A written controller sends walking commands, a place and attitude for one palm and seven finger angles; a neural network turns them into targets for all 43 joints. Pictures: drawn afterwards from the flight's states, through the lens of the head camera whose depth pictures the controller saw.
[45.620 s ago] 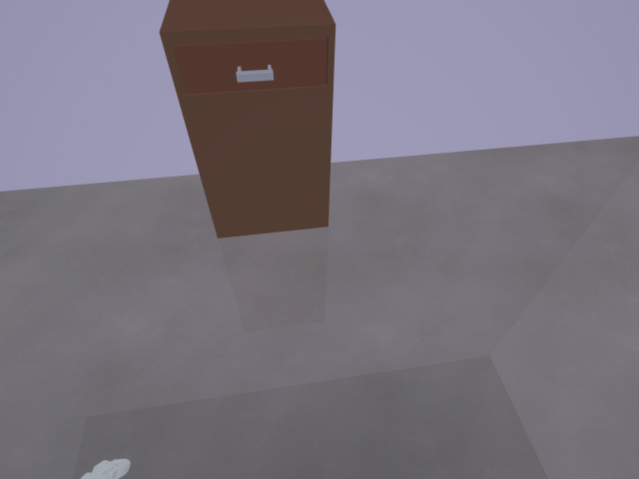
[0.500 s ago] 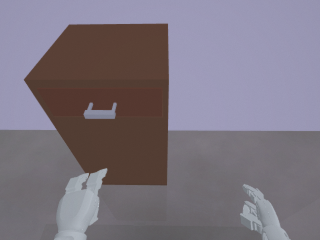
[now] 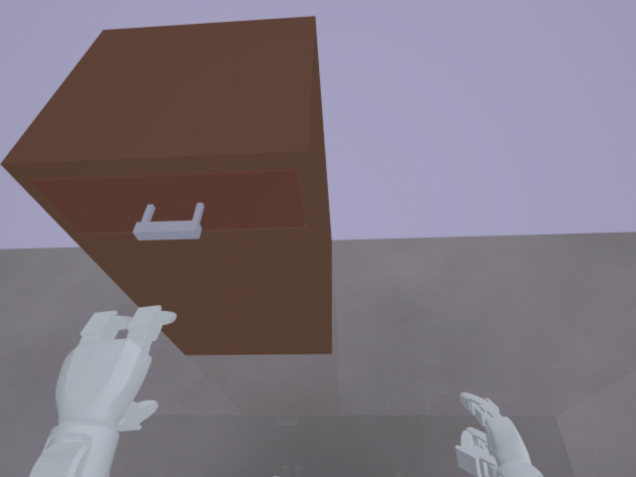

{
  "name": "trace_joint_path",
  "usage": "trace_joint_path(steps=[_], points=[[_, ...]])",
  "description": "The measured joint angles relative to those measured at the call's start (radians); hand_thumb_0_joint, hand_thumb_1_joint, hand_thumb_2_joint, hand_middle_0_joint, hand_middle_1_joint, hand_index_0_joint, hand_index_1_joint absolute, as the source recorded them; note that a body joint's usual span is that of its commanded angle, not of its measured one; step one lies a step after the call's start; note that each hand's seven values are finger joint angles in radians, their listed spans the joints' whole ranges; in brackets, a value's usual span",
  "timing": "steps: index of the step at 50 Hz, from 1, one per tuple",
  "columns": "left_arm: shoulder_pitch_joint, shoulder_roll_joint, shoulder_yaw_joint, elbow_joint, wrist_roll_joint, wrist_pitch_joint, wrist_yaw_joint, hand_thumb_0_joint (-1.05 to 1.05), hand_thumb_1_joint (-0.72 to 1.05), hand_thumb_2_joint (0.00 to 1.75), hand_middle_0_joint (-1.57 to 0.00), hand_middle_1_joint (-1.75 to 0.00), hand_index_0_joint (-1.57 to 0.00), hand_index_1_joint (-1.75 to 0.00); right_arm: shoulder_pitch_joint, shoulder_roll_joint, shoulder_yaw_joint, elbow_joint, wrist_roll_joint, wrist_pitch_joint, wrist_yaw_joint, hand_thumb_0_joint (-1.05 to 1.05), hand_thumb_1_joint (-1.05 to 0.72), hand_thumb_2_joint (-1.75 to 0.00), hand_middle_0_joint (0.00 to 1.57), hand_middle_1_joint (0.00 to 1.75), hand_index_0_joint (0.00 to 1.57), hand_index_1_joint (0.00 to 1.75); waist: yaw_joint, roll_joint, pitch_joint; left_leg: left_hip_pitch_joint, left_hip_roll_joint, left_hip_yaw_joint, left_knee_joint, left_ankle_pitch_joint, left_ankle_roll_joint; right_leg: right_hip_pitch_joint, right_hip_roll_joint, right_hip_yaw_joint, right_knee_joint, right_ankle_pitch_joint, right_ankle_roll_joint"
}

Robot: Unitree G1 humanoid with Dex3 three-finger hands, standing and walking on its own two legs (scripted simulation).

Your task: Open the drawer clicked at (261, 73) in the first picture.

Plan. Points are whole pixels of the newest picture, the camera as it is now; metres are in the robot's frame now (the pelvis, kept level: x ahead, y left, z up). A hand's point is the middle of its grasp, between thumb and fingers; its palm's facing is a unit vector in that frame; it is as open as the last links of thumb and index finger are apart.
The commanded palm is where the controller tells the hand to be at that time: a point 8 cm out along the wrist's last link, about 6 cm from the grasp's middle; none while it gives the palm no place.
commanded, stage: raise the hand with hooked fingers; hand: left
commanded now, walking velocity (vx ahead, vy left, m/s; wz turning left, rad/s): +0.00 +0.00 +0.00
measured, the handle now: (171, 220) +0.48 +0.32 -0.01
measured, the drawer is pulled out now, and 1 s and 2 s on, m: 0.00 0.00 0.00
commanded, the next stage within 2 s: move the hooked fingers above the handle in 1.02 s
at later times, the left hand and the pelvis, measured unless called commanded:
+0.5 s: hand (111, 289) +0.30 +0.28 +0.09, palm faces +0.11 -0.10 -0.99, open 13.7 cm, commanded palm +0.27 +0.29 +0.14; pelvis +0.00 +0.05 +0.02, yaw -2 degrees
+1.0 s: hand (82, 290) +0.29 +0.31 +0.09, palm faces +0.07 -0.10 -0.99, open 13.9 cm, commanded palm +0.26 +0.31 +0.16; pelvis -0.02 +0.08 +0.03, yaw -1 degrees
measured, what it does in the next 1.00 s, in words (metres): shifts its weight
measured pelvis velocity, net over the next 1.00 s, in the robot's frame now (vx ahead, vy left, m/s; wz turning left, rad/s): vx -0.02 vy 0.08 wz -0.02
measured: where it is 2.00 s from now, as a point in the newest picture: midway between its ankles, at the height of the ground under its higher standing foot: outside the picture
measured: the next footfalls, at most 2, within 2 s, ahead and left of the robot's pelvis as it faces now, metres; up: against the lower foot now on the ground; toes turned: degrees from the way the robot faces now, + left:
none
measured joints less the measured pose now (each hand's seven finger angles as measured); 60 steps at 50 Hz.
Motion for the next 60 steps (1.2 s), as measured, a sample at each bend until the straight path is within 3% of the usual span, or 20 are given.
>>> trace_joint_path(steps=[4,8,14,26,34,39,48,53,60], points=[[-0.010,-0.003,0.027,-0.015,-0.011,-0.003,0.048,0.00,-0.03,0.51,-0.29,-0.89,-0.28,-0.89,0.025,-0.037,-0.048,0.020,0.006,-0.012,-0.005,0.01,-0.90,-0.90,0.20,0.30,0.20,0.30,-0.021,0.012,-0.014,0.000,-0.011,-0.011,-0.003,-0.006,0.002,-0.007,0.004,0.028,-0.001,0.000,0.011],[-0.055,-0.027,0.017,-0.016,-0.026,0.071,0.066,0.00,-0.12,0.47,-0.29,-0.95,-0.29,-0.95,0.034,-0.070,-0.084,0.033,0.024,-0.010,-0.006,0.01,-0.91,-0.90,0.20,0.30,0.20,0.30,-0.038,0.024,-0.022,0.022,-0.016,-0.006,-0.025,-0.018,-0.004,0.005,-0.001,0.040,-0.007,-0.002,0.024],[-0.142,-0.047,-0.057,-0.016,-0.026,0.198,-0.002,0.00,-0.25,0.41,-0.30,-1.04,-0.30,-1.04,0.018,-0.076,-0.086,0.031,0.044,0.007,-0.022,0.01,-0.91,-0.90,0.20,0.29,0.20,0.30,-0.042,0.027,-0.008,0.098,-0.024,0.003,-0.083,-0.002,-0.012,0.077,-0.014,0.052,-0.060,0.019,0.045],[-0.379,-0.008,-0.120,0.079,-0.019,0.283,-0.146,0.00,-0.46,0.32,-0.32,-1.17,-0.31,-1.17,-0.026,0.001,-0.014,-0.010,0.071,0.028,-0.033,0.01,-0.91,-0.90,0.20,0.29,0.20,0.30,-0.017,0.032,0.022,0.215,-0.042,-0.007,-0.160,0.049,0.020,0.220,-0.040,0.047,-0.182,0.081,0.077],[-0.504,0.031,-0.122,0.144,-0.024,0.242,-0.246,0.00,-0.49,0.31,-0.32,-1.19,-0.31,-1.19,-0.002,0.018,0.015,-0.006,0.072,0.031,-0.034,0.00,-0.90,-0.90,0.20,0.30,0.20,0.30,-0.009,0.034,0.046,0.244,-0.055,-0.016,-0.193,0.081,0.036,0.265,-0.055,0.038,-0.239,0.117,0.095],[-0.486,0.038,-0.097,0.134,-0.036,0.199,-0.265,0.00,-0.49,0.31,-0.32,-1.20,-0.31,-1.19,0.034,0.008,0.006,-0.003,0.071,0.034,-0.020,0.01,-0.90,-0.90,0.20,0.30,0.20,0.30,-0.014,0.037,0.055,0.247,-0.058,-0.010,-0.213,0.097,0.044,0.268,-0.060,0.045,-0.264,0.137,0.102],[-0.439,0.040,-0.095,0.112,-0.031,0.140,-0.205,0.00,-0.49,0.31,-0.32,-1.20,-0.32,-1.20,0.079,-0.020,-0.026,0.029,0.070,0.023,-0.020,0.01,-0.90,-0.90,0.20,0.30,0.20,0.30,-0.011,0.033,0.075,0.231,-0.061,-0.010,-0.218,0.112,0.047,0.252,-0.064,0.044,-0.268,0.149,0.104],[-0.445,0.040,-0.096,0.125,-0.031,0.156,-0.178,0.00,-0.49,0.31,-0.32,-1.20,-0.32,-1.20,0.074,-0.024,-0.033,0.042,0.074,0.017,-0.024,0.01,-0.90,-0.90,0.20,0.30,0.20,0.30,-0.013,0.035,0.074,0.230,-0.058,-0.012,-0.220,0.116,0.042,0.249,-0.061,0.042,-0.266,0.152,0.102],[-0.458,0.031,-0.108,0.151,-0.036,0.176,-0.188,0.00,-0.49,0.31,-0.32,-1.20,-0.32,-1.20,0.049,-0.021,-0.024,0.035,0.079,0.011,-0.032,0.01,-0.90,-0.90,0.20,0.30,0.20,0.30,-0.018,0.041,0.064,0.243,-0.051,-0.013,-0.231,0.118,0.033,0.257,-0.054,0.041,-0.267,0.151,0.094]])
